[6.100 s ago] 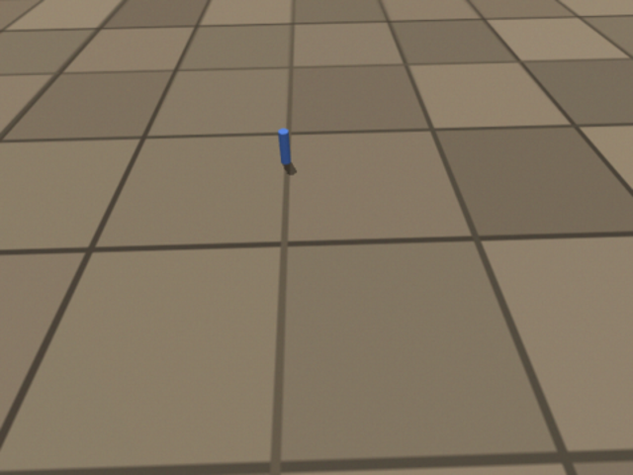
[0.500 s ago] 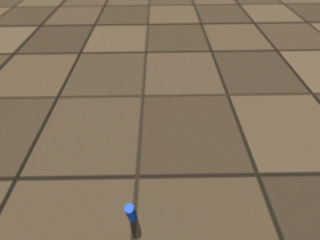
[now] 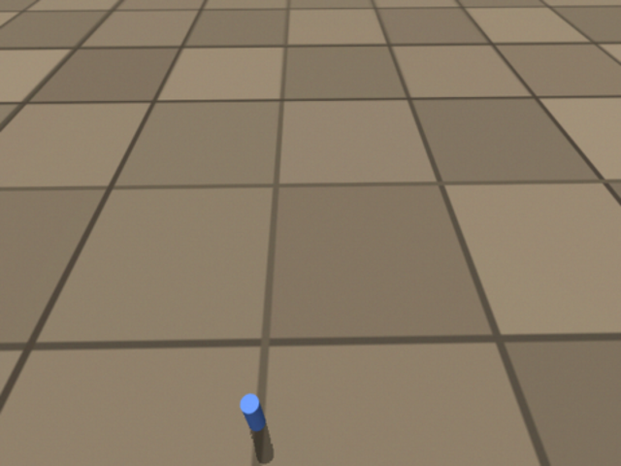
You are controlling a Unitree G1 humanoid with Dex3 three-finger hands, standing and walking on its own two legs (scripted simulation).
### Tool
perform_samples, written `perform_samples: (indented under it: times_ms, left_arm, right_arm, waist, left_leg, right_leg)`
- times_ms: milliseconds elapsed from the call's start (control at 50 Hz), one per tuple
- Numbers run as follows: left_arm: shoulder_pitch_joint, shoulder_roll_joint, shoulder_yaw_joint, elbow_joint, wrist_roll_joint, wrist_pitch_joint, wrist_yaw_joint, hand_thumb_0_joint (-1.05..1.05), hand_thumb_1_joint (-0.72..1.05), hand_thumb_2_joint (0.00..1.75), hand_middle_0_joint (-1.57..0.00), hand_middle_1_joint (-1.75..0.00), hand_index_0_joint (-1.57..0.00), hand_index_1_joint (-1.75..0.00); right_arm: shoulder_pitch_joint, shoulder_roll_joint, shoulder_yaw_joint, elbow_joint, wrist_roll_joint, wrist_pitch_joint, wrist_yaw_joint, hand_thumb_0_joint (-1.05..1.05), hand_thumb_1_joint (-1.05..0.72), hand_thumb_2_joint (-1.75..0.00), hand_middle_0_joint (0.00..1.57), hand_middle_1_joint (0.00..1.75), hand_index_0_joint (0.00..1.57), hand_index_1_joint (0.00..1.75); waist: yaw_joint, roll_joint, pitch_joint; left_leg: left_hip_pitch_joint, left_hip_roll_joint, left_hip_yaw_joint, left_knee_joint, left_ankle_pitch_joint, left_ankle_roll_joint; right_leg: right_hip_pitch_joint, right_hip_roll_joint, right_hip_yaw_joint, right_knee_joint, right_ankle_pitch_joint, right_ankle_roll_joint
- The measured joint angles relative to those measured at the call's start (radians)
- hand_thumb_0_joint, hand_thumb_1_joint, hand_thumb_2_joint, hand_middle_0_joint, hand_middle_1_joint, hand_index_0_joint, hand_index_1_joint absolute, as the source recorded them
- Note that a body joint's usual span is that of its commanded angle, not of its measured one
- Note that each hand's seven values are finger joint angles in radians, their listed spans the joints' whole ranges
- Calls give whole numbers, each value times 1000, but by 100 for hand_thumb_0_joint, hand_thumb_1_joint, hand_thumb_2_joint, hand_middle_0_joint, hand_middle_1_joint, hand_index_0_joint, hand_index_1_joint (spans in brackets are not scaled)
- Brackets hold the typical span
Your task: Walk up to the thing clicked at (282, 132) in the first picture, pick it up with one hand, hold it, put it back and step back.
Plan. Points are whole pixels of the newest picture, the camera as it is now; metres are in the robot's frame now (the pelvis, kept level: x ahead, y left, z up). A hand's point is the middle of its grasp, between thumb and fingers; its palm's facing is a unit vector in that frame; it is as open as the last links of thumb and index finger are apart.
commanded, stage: stand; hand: left
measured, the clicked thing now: (253, 413) +0.37 +0.20 -0.69
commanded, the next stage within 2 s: go down in 1.94 s
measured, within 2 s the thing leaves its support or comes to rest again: neither
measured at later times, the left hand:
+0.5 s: hand out of the picture +0.07 +0.25 -0.16, palm faces -0.02 -0.94 -0.34, open 7.3 cm
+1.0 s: hand out of the picture +0.07 +0.25 -0.16, palm faces -0.01 -0.94 -0.34, open 7.3 cm
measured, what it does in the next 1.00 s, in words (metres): stands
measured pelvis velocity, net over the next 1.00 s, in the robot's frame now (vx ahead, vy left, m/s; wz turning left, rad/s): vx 0.00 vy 0.00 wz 0.02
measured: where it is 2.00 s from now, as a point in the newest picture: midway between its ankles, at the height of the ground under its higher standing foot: outside the picture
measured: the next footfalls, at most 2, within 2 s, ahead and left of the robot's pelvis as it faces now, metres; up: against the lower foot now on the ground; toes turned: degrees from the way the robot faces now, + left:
none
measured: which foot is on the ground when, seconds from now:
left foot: down 0.00-1.00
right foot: down 0.00-1.00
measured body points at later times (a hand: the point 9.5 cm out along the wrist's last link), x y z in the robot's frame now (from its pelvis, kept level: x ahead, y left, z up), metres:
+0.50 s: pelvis +0.00 +0.00 +0.00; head +0.00 +0.00 +0.45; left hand +0.07 +0.30 -0.13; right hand +0.08 -0.30 -0.13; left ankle +0.01 +0.13 -0.75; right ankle -0.01 -0.13 -0.75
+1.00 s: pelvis +0.00 +0.00 +0.00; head +0.01 +0.00 +0.45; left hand +0.07 +0.30 -0.13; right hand +0.08 -0.30 -0.13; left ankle +0.01 +0.13 -0.75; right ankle -0.01 -0.13 -0.75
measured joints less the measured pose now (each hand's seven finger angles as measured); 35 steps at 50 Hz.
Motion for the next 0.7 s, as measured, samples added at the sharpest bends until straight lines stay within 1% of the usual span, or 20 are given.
perform_samples:
  times_ms: [700]
  left_arm:
    - [32,0,-3,-9,1,2,-4,1,91,90,-20,-30,-21,-30]
  right_arm:
    - [30,-3,4,-4,-2,1,2,1,-90,-90,20,30,21,30]
  waist:
    - [4,4,-3]
  left_leg:
    - [-6,1,-15,4,2,-4]
  right_leg:
    - [-1,1,-14,5,-5,-5]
